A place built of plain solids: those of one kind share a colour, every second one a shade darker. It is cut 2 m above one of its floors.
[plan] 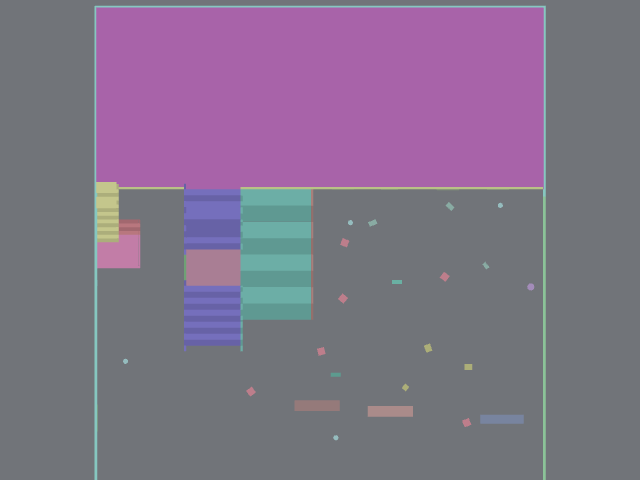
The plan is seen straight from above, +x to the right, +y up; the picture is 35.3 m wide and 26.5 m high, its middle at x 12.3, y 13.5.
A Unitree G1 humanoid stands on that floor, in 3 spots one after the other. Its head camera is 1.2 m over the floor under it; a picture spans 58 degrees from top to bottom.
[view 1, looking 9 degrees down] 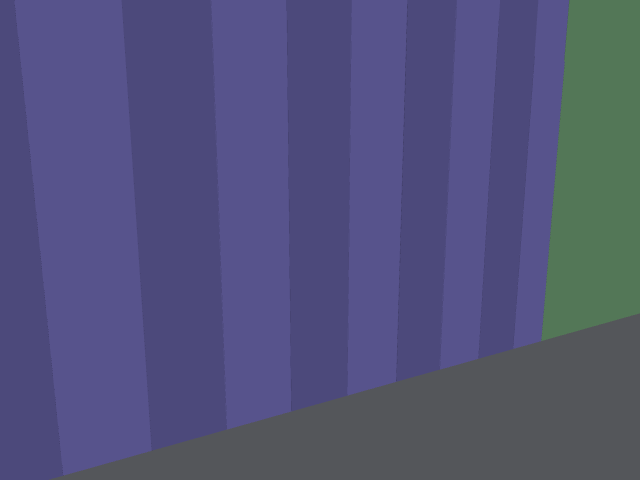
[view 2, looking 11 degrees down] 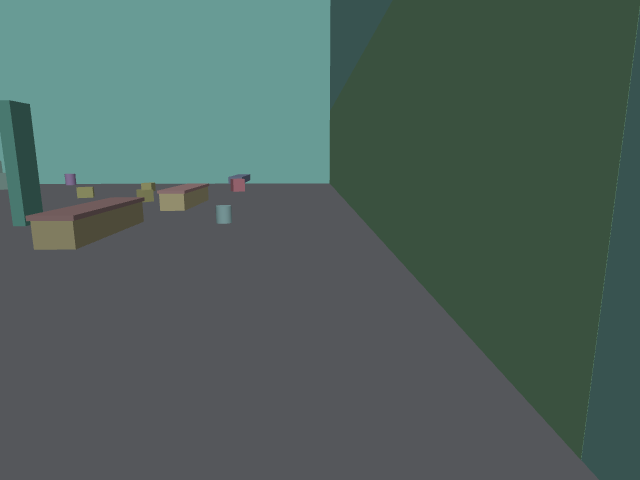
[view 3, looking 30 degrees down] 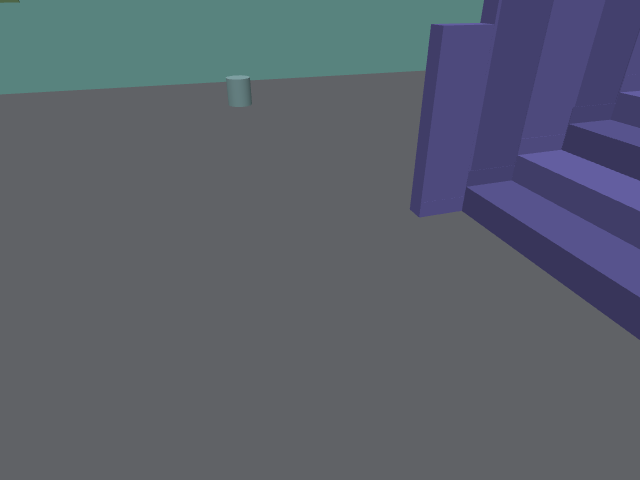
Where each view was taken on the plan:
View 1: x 2.93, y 15.46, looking -28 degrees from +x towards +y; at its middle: grand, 2.13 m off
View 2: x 5.29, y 1.10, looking -2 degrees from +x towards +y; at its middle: ground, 6.29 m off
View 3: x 6.96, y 6.06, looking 162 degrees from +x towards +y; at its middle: ground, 2.40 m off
